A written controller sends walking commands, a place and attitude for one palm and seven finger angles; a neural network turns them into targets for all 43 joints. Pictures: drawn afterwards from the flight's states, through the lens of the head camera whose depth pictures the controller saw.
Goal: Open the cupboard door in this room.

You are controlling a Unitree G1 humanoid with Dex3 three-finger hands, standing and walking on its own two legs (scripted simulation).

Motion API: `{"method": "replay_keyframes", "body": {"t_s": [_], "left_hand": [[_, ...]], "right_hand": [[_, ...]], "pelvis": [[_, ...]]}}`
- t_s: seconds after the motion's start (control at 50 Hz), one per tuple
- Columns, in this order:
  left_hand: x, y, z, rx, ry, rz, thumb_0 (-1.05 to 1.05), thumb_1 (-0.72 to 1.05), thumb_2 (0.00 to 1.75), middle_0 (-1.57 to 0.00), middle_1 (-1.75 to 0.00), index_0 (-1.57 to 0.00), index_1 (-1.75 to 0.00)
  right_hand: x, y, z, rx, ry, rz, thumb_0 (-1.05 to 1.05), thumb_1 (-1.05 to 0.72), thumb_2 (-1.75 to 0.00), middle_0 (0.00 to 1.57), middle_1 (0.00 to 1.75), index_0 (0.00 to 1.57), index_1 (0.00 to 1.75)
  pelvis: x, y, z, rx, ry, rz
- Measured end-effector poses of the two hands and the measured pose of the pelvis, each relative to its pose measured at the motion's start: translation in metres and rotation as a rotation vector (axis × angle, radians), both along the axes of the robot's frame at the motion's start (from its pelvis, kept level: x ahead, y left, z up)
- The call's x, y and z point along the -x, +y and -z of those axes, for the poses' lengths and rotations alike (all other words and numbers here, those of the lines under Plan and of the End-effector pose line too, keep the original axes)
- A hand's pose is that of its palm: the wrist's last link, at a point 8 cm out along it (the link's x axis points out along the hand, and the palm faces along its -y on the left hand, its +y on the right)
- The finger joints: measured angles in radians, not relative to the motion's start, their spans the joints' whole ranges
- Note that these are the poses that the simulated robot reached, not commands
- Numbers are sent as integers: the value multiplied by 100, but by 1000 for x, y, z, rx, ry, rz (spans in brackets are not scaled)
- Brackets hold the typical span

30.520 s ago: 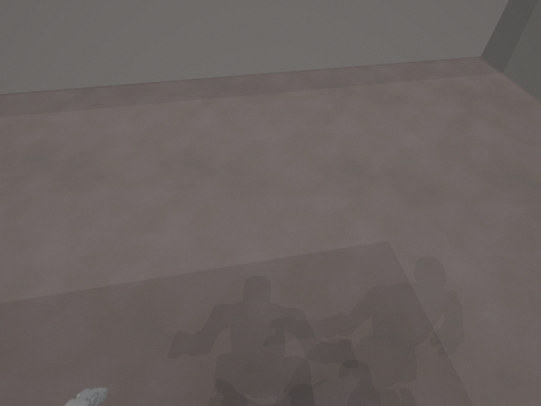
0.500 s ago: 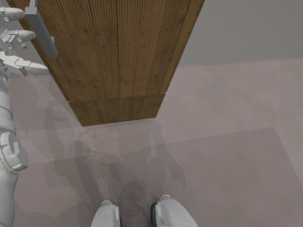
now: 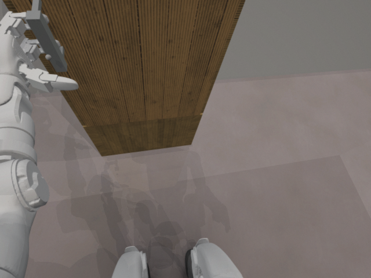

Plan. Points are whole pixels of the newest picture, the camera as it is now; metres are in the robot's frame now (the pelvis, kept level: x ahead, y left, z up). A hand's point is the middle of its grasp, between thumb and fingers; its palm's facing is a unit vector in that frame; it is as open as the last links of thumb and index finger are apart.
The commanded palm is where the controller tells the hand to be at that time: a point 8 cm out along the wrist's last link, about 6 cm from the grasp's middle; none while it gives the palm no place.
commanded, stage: slide the fingers in behind the handle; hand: left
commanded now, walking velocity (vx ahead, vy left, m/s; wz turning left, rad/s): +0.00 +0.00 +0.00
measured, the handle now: (50, 37) +0.59 +0.21 +0.09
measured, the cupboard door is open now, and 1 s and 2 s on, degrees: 0 0 12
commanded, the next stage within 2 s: close the thumb around the handle in 0.62 s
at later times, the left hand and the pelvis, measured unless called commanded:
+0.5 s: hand (60, 56) +0.54 +0.19 +0.09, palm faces +0.07 -1.00 -0.01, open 14.0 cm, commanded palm +0.52 +0.23 +0.08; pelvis +0.00 +0.00 +0.00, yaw +0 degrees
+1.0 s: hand (54, 56) +0.54 +0.20 +0.09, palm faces +0.07 -1.00 +0.01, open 11.8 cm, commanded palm +0.52 +0.24 +0.08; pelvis +0.00 +0.00 +0.00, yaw +0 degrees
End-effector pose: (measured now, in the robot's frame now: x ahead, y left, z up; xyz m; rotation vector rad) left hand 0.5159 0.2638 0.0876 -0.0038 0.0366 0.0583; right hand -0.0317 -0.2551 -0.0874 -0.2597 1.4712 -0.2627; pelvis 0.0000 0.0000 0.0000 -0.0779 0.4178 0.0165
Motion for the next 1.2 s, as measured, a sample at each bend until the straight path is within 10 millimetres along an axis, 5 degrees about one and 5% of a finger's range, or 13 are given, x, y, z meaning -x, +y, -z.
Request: {"method": "replay_keyframes", "body": {"t_s": [0.32, 0.8, 0.96, 1.2], "left_hand": [[-2, -21, 1, -7, -12, -11, -1, -50, 30, -30, -120, -30, -120], [-2, -14, 2, 3, -5, -12, -1, -48, 31, -30, -120, -30, -120], [-2, -11, 2, 1, -9, -8, -1, -25, 41, -31, -123, -32, -122], [-1, -9, 0, -1, -19, -3, 0, 37, 68, -36, -129, -36, -129]], "right_hand": [[3, 0, 1, -13, -7, 7, 0, -90, -90, 20, 30, 20, 30], [0, -5, 1, 4, -15, -3, 0, -90, -90, 20, 30, 20, 30], [1, -2, 0, 4, -8, 3, 0, -90, -90, 20, 30, 20, 30], [-1, 5, 1, -8, -8, 4, 0, -90, -90, 20, 30, 20, 30]], "pelvis": [[-1, -1, 0, -5, -1, 3], [1, -2, 1, -5, 1, 1], [-1, 0, 1, -2, 2, 2], [-3, 4, 0, 1, 0, 1]]}}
